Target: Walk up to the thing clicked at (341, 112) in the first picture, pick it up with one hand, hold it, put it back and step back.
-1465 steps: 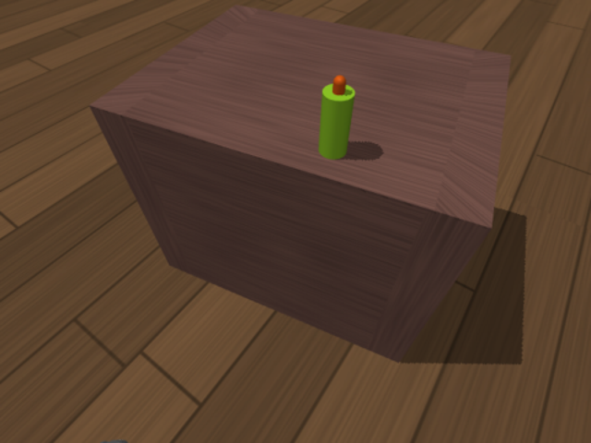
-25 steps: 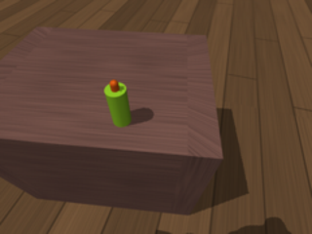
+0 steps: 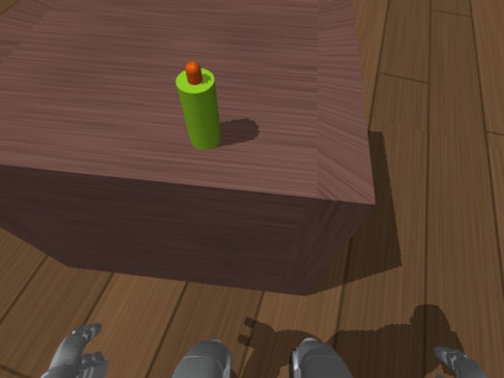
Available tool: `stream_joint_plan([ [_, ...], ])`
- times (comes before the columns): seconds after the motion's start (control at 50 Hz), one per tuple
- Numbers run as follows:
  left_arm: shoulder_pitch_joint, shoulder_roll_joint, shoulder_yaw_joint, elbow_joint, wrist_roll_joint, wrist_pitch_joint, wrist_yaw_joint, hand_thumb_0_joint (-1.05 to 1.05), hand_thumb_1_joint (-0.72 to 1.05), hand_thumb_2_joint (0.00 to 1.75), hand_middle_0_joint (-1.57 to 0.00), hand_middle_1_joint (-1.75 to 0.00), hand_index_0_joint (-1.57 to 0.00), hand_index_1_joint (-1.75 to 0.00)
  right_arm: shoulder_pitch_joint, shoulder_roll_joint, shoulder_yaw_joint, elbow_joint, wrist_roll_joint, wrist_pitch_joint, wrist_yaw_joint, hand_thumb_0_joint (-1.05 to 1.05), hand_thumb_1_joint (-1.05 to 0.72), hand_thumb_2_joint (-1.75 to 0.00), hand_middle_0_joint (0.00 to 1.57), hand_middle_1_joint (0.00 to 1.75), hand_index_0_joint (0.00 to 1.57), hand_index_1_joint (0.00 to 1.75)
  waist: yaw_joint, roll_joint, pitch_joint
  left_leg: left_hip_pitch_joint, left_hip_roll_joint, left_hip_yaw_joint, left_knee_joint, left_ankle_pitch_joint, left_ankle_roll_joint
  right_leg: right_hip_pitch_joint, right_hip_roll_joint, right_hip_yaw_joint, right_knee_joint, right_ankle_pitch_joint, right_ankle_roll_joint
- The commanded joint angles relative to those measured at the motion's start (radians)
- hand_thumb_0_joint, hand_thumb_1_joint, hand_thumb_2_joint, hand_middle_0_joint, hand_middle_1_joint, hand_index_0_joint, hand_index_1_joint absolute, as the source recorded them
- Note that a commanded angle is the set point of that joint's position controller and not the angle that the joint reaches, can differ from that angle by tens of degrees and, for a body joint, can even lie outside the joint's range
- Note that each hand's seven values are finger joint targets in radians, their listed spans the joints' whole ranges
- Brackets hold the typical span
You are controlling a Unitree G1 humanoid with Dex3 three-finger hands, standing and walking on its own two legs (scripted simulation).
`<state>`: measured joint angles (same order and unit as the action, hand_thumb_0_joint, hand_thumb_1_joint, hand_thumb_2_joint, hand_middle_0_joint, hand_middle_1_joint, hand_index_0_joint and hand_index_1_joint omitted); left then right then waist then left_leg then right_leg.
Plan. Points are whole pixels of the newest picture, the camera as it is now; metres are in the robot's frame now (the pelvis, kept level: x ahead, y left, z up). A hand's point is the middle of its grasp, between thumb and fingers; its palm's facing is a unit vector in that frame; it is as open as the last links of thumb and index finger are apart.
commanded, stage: step back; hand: left
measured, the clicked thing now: (199, 105) +0.52 +0.11 +0.08
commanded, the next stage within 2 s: none
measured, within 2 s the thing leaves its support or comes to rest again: neither
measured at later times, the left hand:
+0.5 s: hand out of the picture +0.02 +0.28 -0.15, palm faces -0.12 -0.91 -0.40, open 7.4 cm
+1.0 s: hand out of the picture -0.10 +0.30 -0.15, palm faces -0.05 -0.93 -0.36, open 7.4 cm
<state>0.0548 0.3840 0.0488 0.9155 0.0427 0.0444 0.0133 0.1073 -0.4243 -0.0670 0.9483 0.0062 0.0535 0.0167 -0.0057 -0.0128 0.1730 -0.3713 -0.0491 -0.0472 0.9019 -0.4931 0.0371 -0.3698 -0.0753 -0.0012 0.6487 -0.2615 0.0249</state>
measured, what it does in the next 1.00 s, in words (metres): walks backwards: left foot, then right foot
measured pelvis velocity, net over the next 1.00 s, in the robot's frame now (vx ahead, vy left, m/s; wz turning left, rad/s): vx -0.23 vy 0.04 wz -0.06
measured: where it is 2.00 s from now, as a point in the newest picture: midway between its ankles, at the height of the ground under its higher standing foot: outside the picture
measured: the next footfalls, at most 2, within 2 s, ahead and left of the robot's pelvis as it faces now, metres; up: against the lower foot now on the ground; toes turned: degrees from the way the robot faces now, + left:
left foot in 0.06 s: +0.01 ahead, +0.12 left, +0.00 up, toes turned -1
right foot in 0.46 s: -0.08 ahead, -0.10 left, +0.00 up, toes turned -2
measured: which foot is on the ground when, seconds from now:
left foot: up 0.00-0.04, down 0.06-0.48, up 0.50-0.76, down 0.78-1.00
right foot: down 0.00-0.06, up 0.08-0.44, down 0.46-0.82, up 0.84-1.00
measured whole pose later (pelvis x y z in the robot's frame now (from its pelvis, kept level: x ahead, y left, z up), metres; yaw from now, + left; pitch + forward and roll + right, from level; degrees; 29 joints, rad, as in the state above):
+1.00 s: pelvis -0.23 +0.04 +0.01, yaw -4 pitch -2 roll -1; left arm 0.15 0.41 0.09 0.80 0.02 0.07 0.01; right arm 0.15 -0.35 -0.04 0.85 -0.03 0.01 -0.01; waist 0.02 -0.05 0.17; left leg -0.31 0.01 -0.01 0.58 -0.24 0.02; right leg -0.47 0.12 0.16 1.21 -0.50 0.01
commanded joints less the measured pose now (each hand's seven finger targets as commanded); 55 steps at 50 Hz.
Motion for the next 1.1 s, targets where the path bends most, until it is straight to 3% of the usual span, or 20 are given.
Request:
stream_joint_plan([
  [0.0, -0.051, 0.263, 0.064, -0.125, -0.021, -0.007, 0.01, 0.0, 0.9, 0.9, -0.2, -0.3, -0.2, -0.3, 0.169, -0.15, -0.041, -0.023, -0.027, -0.031, -0.017, 0.0, -0.9, -0.9, 0.2, 0.3, 0.2, 0.3, -0.035, -0.133, -0.248, 0.123, 0.024, 0.057, -0.436, 0.239, -0.015, 0.165, -0.15, 0.154, -0.002, 0.339, -0.169],
  [0.02, -0.004, 0.206, 0.053, -0.132, -0.032, 0.003, 0.008, 0.0, 0.9, 0.9, -0.2, -0.3, -0.2, -0.3, 0.141, -0.186, -0.053, -0.04, -0.048, -0.04, -0.024, 0.0, -0.9, -0.9, 0.2, 0.3, 0.2, 0.3, -0.014, 0.006, -0.24, 0.178, 0.121, -0.094, -0.533, 0.436, 0.0, 0.083, -0.057, 0.111, 0.121, 0.192, -0.117],
  [0.04, 0.035, 0.143, 0.041, -0.138, -0.039, 0.008, 0.012, 0.0, 0.9, 0.9, -0.2, -0.3, -0.2, -0.3, 0.106, -0.292, -0.075, -0.063, -0.066, -0.046, -0.024, 0.0, -0.9, -0.9, 0.2, 0.3, 0.2, 0.3, 0.021, 0.266, -0.22, 0.287, 0.325, -0.387, -0.548, 0.719, 0.057, -0.152, 0.142, 0.061, 0.28, -0.299, -0.065],
  [0.06, -0.017, 0.194, 0.057, -0.139, -0.025, 0.009, 0.03, 0.0, 0.9, 0.9, -0.2, -0.3, -0.2, -0.3, 0.098, -0.376, -0.086, -0.08, -0.045, -0.045, -0.021, 0.0, -0.9, -0.9, 0.2, 0.3, 0.2, 0.3, -0.046, 0.264, -0.235, 0.172, 0.427, -0.493, -0.555, 0.779, 0.191, -0.113, 0.193, 0.191, 0.4, -0.441, -0.044],
  [0.14, 0.065, 0.198, 0.064, -0.099, -0.041, 0.007, 0.026, 0.0, 0.9, 0.9, -0.2, -0.3, -0.2, -0.3, -0.016, -0.22, -0.051, -0.116, -0.041, -0.049, -0.049, 0.0, -0.9, -0.9, 0.2, 0.3, 0.2, 0.3, 0.039, 0.159, -0.208, 0.284, 0.283, -0.198, -0.443, 0.799, 0.152, -0.195, 0.174, 0.219, 0.574, -0.234, -0.042],
  [0.26, 0.048, 0.181, 0.068, -0.149, -0.026, -0.006, 0.012, 0.0, 0.9, 0.9, -0.2, -0.3, -0.2, -0.3, 0.094, -0.196, -0.054, -0.125, -0.027, -0.044, -0.058, 0.0, -0.9, -0.9, 0.2, 0.3, 0.2, 0.3, -0.037, 0.132, -0.229, 0.428, 0.319, -0.195, -0.4, 0.837, 0.212, -0.17, 0.151, 0.158, 0.372, -0.248, 0.004],
  [0.34, 0.101, 0.171, 0.071, -0.137, -0.024, -0.012, 0.002, 0.0, 0.9, 0.9, -0.2, -0.3, -0.2, -0.3, 0.058, -0.216, -0.053, -0.156, -0.027, -0.037, -0.052, 0.0, -0.9, -0.9, 0.2, 0.3, 0.2, 0.3, -0.021, 0.168, -0.239, 0.315, 0.311, -0.17, -0.401, 0.689, 0.189, -0.004, 0.113, 0.07, 0.136, -0.209, -0.012],
  [0.42, 0.22, 0.161, 0.075, -0.092, -0.012, -0.024, -0.002, 0.0, 0.9, 0.9, -0.2, -0.3, -0.2, -0.3, 0.004, -0.215, -0.048, -0.171, -0.013, -0.024, -0.041, 0.0, -0.9, -0.9, 0.2, 0.3, 0.2, 0.3, 0.036, 0.15, -0.267, 0.174, 0.276, -0.133, -0.32, 0.52, 0.115, 0.205, 0.091, 0.027, -0.213, 0.049, -0.06],
  [0.44, 0.213, 0.208, 0.088, -0.098, 0.0, -0.032, 0.001, 0.0, 0.9, 0.9, -0.2, -0.3, -0.2, -0.3, 0.009, -0.184, -0.037, -0.174, -0.006, -0.024, -0.039, 0.0, -0.9, -0.9, 0.2, 0.3, 0.2, 0.3, 0.029, 0.06, -0.266, 0.049, 0.22, -0.107, -0.274, 0.4, 0.064, 0.269, 0.013, 0.152, -0.231, 0.103, -0.087],
  [0.46, 0.161, 0.295, 0.107, -0.121, -0.01, -0.03, -0.002, 0.0, 0.9, 0.9, -0.2, -0.3, -0.2, -0.3, -0.023, -0.147, -0.032, -0.188, 0.003, -0.025, -0.039, 0.0, -0.9, -0.9, 0.2, 0.3, 0.2, 0.3, 0.036, -0.174, -0.201, -0.072, 0.019, -0.013, -0.105, 0.141, -0.011, 0.196, -0.153, 0.403, -0.281, 0.161, -0.23],
  [0.48, 0.122, 0.337, 0.115, -0.152, -0.003, -0.033, -0.003, 0.0, 0.9, 0.9, -0.2, -0.3, -0.2, -0.3, -0.036, -0.158, -0.037, -0.176, 0.001, -0.018, -0.048, 0.0, -0.9, -0.9, 0.2, 0.3, 0.2, 0.3, 0.063, -0.255, -0.152, -0.058, -0.036, -0.028, 0.15, -0.14, -0.034, 0.063, -0.318, 0.556, -0.333, 0.251, -0.354],
  [0.54, 0.018, 0.242, 0.089, -0.197, -0.015, -0.036, 0.008, 0.0, 0.9, 0.9, -0.2, -0.3, -0.2, -0.3, 0.057, -0.171, -0.033, -0.136, 0.012, -0.021, -0.049, 0.0, -0.9, -0.9, 0.2, 0.3, 0.2, 0.3, -0.009, -0.106, -0.146, -0.085, -0.055, -0.127, 0.307, -0.047, -0.039, 0.092, -0.187, 0.299, -0.226, 0.474, -0.277],
  [0.58, 0.046, 0.22, 0.089, -0.204, -0.01, -0.032, 0.012, 0.0, 0.9, 0.9, -0.2, -0.3, -0.2, -0.3, 0.077, -0.164, -0.021, -0.143, 0.004, -0.035, -0.053, 0.0, -0.9, -0.9, 0.2, 0.3, 0.2, 0.3, 0.016, -0.118, -0.186, -0.098, -0.054, -0.093, 0.258, -0.022, -0.049, 0.182, -0.133, 0.224, -0.172, 0.54, -0.25],
  [0.7, 0.119, 0.216, 0.085, -0.224, -0.013, -0.014, 0.016, 0.0, 0.9, 0.9, -0.2, -0.3, -0.2, -0.3, 0.093, -0.137, -0.019, -0.16, -0.016, -0.05, -0.053, 0.0, -0.9, -0.9, 0.2, 0.3, 0.2, 0.3, 0.05, -0.184, -0.26, -0.055, 0.021, 0.008, -0.224, 0.008, -0.046, 0.375, -0.145, 0.224, -0.061, 0.598, -0.232],
  [0.76, 0.072, 0.214, 0.072, -0.247, -0.025, 0.003, 0.004, 0.0, 0.9, 0.9, -0.2, -0.3, -0.2, -0.3, 0.155, -0.163, -0.043, -0.135, -0.033, -0.06, -0.047, 0.0, -0.9, -0.9, 0.2, 0.3, 0.2, 0.3, 0.001, -0.114, -0.261, 0.169, 0.05, 0.002, -0.486, 0.341, -0.014, 0.163, -0.091, 0.192, 0.011, 0.347, -0.145],
  [0.78, 0.099, 0.173, 0.064, -0.258, -0.029, 0.006, 0.0, 0.0, 0.9, 0.9, -0.2, -0.3, -0.2, -0.3, 0.14, -0.238, -0.061, -0.149, -0.052, -0.064, -0.047, 0.0, -0.9, -0.9, 0.2, 0.3, 0.2, 0.3, 0.011, 0.059, -0.267, 0.253, 0.24, -0.25, -0.521, 0.452, 0.051, -0.012, 0.01, 0.155, 0.122, 0.094, -0.091],
  [0.8, 0.027, 0.191, 0.075, -0.262, -0.033, 0.006, 0.011, 0.0, 0.9, 0.9, -0.2, -0.3, -0.2, -0.3, 0.088, -0.347, -0.081, -0.164, -0.037, -0.058, -0.033, 0.0, -0.9, -0.9, 0.2, 0.3, 0.2, 0.3, -0.034, 0.274, -0.247, 0.141, 0.434, -0.457, -0.571, 0.606, 0.215, -0.058, 0.175, 0.064, 0.339, -0.352, -0.05],
  [0.82, -0.004, 0.211, 0.09, -0.247, -0.014, 0.01, 0.02, 0.0, 0.9, 0.9, -0.2, -0.3, -0.2, -0.3, 0.1, -0.342, -0.086, -0.163, -0.045, -0.062, -0.035, 0.0, -0.9, -0.9, 0.2, 0.3, 0.2, 0.3, -0.053, 0.209, -0.216, 0.08, 0.47, -0.522, -0.574, 0.597, 0.267, -0.056, 0.182, 0.202, 0.509, -0.403, -0.047],
  [0.88, 0.125, 0.195, 0.092, -0.189, -0.035, 0.012, 0.014, 0.0, 0.9, 0.9, -0.2, -0.3, -0.2, -0.3, -0.014, -0.223, -0.049, -0.179, -0.037, -0.064, -0.051, 0.0, -0.9, -0.9, 0.2, 0.3, 0.2, 0.3, 0.051, 0.113, -0.165, 0.151, 0.33, -0.233, -0.497, 0.673, 0.176, -0.151, 0.182, 0.225, 0.643, -0.265, -0.045],
  [1.08, 0.158, 0.177, 0.085, -0.174, -0.019, -0.002, -0.01, 0.0, 0.9, 0.9, -0.2, -0.3, -0.2, -0.3, 0.052, -0.232, -0.061, -0.208, -0.042, -0.047, -0.049, 0.0, -0.9, -0.9, 0.2, 0.3, 0.2, 0.3, -0.018, 0.205, -0.261, 0.286, 0.311, -0.168, -0.433, 0.55, 0.193, -0.009, 0.102, 0.075, 0.162, -0.242, 0.007],
])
